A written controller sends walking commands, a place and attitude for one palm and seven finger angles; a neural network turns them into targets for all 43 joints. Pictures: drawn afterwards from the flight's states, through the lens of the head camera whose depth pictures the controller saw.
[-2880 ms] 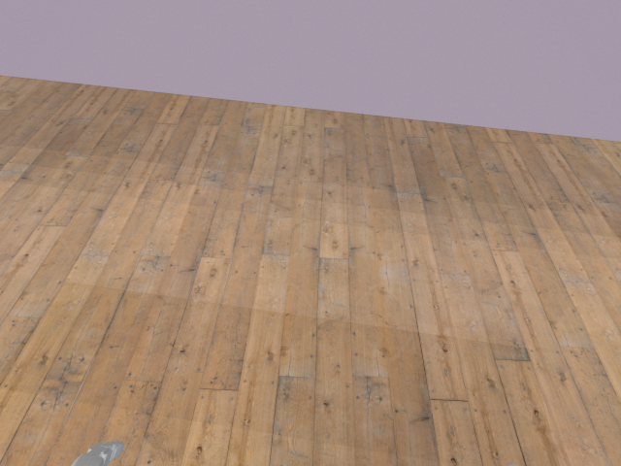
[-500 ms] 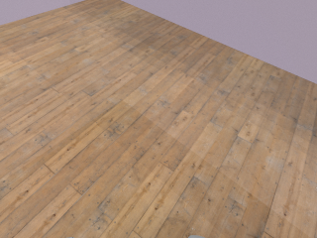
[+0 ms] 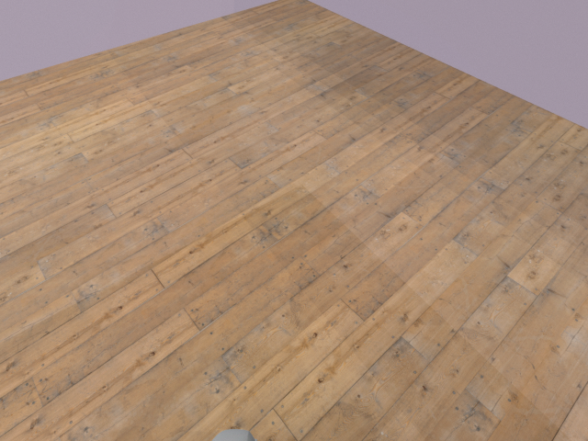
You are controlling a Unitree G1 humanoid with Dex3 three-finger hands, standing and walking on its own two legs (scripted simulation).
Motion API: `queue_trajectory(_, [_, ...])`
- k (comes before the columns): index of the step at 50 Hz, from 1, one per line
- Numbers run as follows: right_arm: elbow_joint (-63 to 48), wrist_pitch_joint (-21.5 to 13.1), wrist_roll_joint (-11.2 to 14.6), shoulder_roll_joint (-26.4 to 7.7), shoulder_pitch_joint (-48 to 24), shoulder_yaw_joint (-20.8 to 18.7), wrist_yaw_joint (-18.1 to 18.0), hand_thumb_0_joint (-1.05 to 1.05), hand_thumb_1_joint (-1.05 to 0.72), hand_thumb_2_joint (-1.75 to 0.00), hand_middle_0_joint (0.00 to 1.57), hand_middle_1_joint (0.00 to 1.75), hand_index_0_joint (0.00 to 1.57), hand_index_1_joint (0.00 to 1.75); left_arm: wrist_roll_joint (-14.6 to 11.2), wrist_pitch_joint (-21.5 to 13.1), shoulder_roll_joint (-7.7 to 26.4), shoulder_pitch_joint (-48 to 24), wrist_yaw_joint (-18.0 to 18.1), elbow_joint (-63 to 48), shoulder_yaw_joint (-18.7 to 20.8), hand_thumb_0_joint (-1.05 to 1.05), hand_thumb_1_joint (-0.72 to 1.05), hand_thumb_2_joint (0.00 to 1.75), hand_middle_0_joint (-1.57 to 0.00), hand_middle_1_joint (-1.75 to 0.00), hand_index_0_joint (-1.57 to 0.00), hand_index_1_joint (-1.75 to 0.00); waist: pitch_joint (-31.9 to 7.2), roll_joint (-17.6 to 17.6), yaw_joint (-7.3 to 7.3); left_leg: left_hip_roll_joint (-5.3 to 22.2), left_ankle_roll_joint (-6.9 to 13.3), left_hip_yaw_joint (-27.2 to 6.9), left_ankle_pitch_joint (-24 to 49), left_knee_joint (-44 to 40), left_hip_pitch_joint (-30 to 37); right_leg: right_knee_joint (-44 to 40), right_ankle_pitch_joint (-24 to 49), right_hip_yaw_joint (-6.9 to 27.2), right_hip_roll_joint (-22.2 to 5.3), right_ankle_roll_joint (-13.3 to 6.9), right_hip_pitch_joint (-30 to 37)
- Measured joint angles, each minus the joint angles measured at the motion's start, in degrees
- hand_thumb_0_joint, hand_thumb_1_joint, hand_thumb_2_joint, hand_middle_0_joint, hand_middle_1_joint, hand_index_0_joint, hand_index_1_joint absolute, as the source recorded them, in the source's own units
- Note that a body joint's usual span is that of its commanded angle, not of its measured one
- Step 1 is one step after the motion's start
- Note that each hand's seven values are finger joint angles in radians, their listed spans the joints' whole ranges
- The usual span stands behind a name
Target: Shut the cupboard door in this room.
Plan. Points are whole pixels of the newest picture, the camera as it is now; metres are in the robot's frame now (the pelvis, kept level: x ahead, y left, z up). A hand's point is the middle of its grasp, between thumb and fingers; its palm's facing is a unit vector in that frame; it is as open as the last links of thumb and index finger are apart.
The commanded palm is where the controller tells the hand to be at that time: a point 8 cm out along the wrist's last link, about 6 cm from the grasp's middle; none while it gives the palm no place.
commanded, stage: turn or walk to find it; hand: left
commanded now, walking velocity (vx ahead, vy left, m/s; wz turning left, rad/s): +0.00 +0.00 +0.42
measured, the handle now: out of the picture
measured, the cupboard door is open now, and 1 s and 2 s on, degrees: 77 77 77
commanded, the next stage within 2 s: none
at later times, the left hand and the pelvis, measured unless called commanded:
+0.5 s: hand out of the picture -0.02 +0.27 -0.17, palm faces +0.26 -0.94 -0.24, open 7.4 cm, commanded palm none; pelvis -0.03 +0.05 +0.00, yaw +11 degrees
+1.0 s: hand out of the picture -0.05 +0.20 -0.15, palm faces +0.41 -0.87 -0.26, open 7.4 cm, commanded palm none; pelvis -0.04 +0.00 +0.00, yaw +25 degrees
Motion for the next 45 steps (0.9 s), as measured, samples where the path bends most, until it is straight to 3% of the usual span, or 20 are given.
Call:
queue_trajectory(7, [-1.1,-1.0,0.8,1.7,-4.1,1.3,-0.2,0.01,-0.91,-0.90,0.19,0.30,0.19,0.30,0.6,0.3,1.9,1.7,-0.1,2.2,0.9,0.01,0.90,0.90,-0.21,-0.30,-0.21,-0.30,1.0,-2.4,2.31,-0.2,1.3,4.3,-5.5,-17.1,6.7,3.2,-0.8,-3.0,-2.4,1.2,-2.2])
queue_trajectory(10, [-2.5,-2.4,0.9,2.1,-5.4,1.8,-0.2,0.01,-0.91,-0.90,0.19,0.30,0.19,0.30,0.3,0.8,3.2,2.4,-0.2,3.1,1.5,0.01,0.90,0.90,-0.21,-0.30,-0.21,-0.30,0.5,-2.9,2.36,-0.5,2.3,5.8,0.9,-28.3,11.2,7.1,-2.3,-4.6,-3.7,2.6,-4.0])
queue_trajectory(12, [-3.1,-3.2,0.7,3.2,-6.1,2.0,-0.3,0.01,-0.91,-0.90,0.19,0.30,0.19,0.30,0.0,1.9,4.5,2.2,-0.2,3.7,1.9,0.01,0.90,0.90,-0.21,-0.30,-0.20,-0.30,0.4,-4.8,2.48,-2.0,4.8,5.9,1.8,-28.4,10.9,13.5,-8.0,-1.6,-4.6,4.6,-6.7])
queue_trajectory(14, [-3.5,-3.5,0.4,4.0,-6.3,2.5,-0.4,0.01,-0.91,-0.90,0.19,0.30,0.20,0.30,0.1,3.1,5.3,2.0,-0.2,4.0,2.3,0.01,0.90,0.90,-0.21,-0.30,-0.20,-0.29,-0.1,-5.3,2.82,-2.5,6.4,5.8,1.3,-28.7,11.3,22.4,-13.1,2.8,-3.4,5.6,-9.9])
queue_trajectory(18, [-3.7,-3.8,0.4,4.7,-5.8,3.2,-1.2,0.00,-0.91,-0.90,0.20,0.30,0.20,0.30,0.2,3.4,5.6,0.7,-0.7,4.0,2.7,0.01,0.90,0.90,-0.20,-0.30,-0.20,-0.29,-1.0,-4.6,2.56,-3.3,7.2,4.2,4.1,-33.4,12.9,33.3,-9.6,7.8,-2.0,6.9,-13.8])
queue_trajectory(22, [-3.7,-4.2,0.6,5.0,-5.1,3.4,-1.4,0.00,-0.91,-0.90,0.20,0.30,0.20,0.30,0.0,2.7,5.5,-0.8,-0.8,3.0,2.6,0.01,0.90,0.90,-0.20,-0.30,-0.20,-0.29,-1.2,-3.9,2.09,-4.3,7.7,2.8,6.7,-37.0,13.8,34.7,-7.4,10.2,-1.8,8.2,-14.3])
queue_trajectory(27, [-3.5,-4.2,0.4,4.9,-3.5,3.0,-1.4,0.00,-0.91,-0.90,0.20,0.30,0.20,0.30,-0.3,2.7,4.8,-3.0,-0.5,1.8,2.4,0.01,0.90,0.90,-0.20,-0.30,-0.20,-0.29,-1.0,-2.8,0.67,-5.1,7.6,1.0,7.8,-37.9,13.4,28.7,-9.5,11.0,-1.1,8.8,-11.9])
queue_trajectory(32, [-2.9,-3.5,0.0,3.9,-1.6,2.3,-1.3,0.01,-0.91,-0.90,0.20,0.30,0.20,0.30,-0.6,2.4,3.5,-5.5,-0.3,0.2,1.9,0.01,0.90,0.90,-0.20,-0.30,-0.20,-0.29,-0.4,-1.2,-1.06,-5.5,6.6,-1.0,8.1,-36.4,11.4,18.6,-11.0,10.9,0.6,8.0,-7.9])
queue_trajectory(35, [-2.4,-3.0,0.1,3.0,-0.4,1.7,-1.1,0.01,-0.91,-0.90,0.20,0.30,0.20,0.30,-0.8,1.3,2.6,-6.2,-0.3,-1.0,1.4,0.01,0.90,0.90,-0.20,-0.30,-0.20,-0.29,-0.5,-0.2,-1.50,-6.0,5.5,-2.2,7.4,-33.9,9.3,7.6,-5.4,10.3,1.7,7.4,-3.5])
queue_trajectory(36, [-2.2,-2.8,0.4,2.5,0.0,1.4,-1.0,0.01,-0.91,-0.90,0.20,0.30,0.20,0.30,-0.7,0.8,2.1,-6.3,-0.3,-1.1,1.2,0.00,0.90,0.90,-0.20,-0.30,-0.20,-0.29,-0.5,0.6,-1.50,-5.9,4.9,-2.7,6.8,-32.2,8.3,4.5,-3.0,9.6,2.1,5.7,-2.2])
queue_trajectory(38, [-1.8,-2.2,0.5,1.8,0.3,0.8,-1.0,0.01,-0.91,-0.90,0.20,0.30,0.20,0.30,-0.3,0.1,1.2,-6.3,-0.2,-1.4,0.6,0.00,0.90,0.90,-0.20,-0.30,-0.20,-0.29,-0.1,1.8,-1.73,-6.0,3.9,-2.9,-1.4,-23.7,5.2,4.9,-3.0,8.2,2.2,2.8,-1.9])
queue_trajectory(40, [-1.3,-1.3,0.3,1.3,0.7,0.2,-0.7,0.01,-0.91,-0.90,0.20,0.30,0.20,0.30,-0.3,-0.1,0.6,-5.6,-0.1,-1.7,0.3,0.00,0.90,0.90,-0.20,-0.30,-0.20,-0.29,-0.4,1.6,-1.66,-6.1,3.2,-2.0,-5.0,-11.9,1.3,4.2,-3.3,7.0,1.3,1.8,-1.1])
queue_trajectory(42, [-1.0,-0.9,0.2,0.8,0.7,-0.2,-0.3,0.01,-0.91,-0.90,0.20,0.30,0.20,0.30,-0.3,0.0,0.2,-4.8,0.0,-1.5,0.2,0.00,0.90,0.90,-0.21,-0.30,-0.20,-0.30,-0.5,1.4,-1.57,-5.1,2.5,-1.1,-3.4,-2.8,-1.4,2.6,-2.7,6.1,0.8,1.7,0.1])
queue_trajectory(45, [-0.9,-0.8,0.1,0.3,0.7,-0.4,0.0,0.01,-0.91,-0.90,0.20,0.30,0.20,0.30,-0.3,0.1,-0.2,-4.0,0.0,-1.0,0.0,0.00,0.90,0.90,-0.21,-0.30,-0.21,-0.30,-0.4,1.4,-1.77,-2.8,1.3,-0.6,-0.1,3.2,-3.0,1.0,-1.9,4.3,0.3,1.6,1.2])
